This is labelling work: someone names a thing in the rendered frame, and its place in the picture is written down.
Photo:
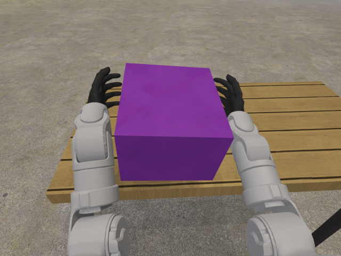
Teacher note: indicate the left robot upper arm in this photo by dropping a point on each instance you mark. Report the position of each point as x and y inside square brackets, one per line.
[100, 235]

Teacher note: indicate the right robot upper arm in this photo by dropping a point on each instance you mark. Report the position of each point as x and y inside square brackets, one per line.
[279, 234]

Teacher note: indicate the carton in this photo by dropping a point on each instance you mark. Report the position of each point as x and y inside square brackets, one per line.
[171, 124]

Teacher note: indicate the right robot forearm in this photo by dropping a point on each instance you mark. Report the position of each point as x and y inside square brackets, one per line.
[263, 190]

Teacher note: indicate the left robot forearm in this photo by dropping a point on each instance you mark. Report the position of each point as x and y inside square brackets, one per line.
[92, 161]

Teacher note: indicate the table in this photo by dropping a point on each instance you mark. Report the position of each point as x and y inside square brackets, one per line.
[301, 122]

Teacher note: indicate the robot left hand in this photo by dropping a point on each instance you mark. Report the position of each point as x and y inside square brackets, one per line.
[99, 88]

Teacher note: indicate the robot right hand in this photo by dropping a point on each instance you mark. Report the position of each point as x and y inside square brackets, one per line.
[233, 101]

